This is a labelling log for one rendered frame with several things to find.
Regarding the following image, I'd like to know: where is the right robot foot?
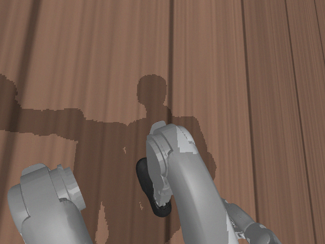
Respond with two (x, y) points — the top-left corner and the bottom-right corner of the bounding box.
(136, 158), (172, 218)

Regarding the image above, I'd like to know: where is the right robot arm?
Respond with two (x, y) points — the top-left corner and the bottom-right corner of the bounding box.
(244, 223), (282, 244)

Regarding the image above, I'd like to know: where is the right robot hand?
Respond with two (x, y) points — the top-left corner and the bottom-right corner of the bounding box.
(221, 198), (255, 239)

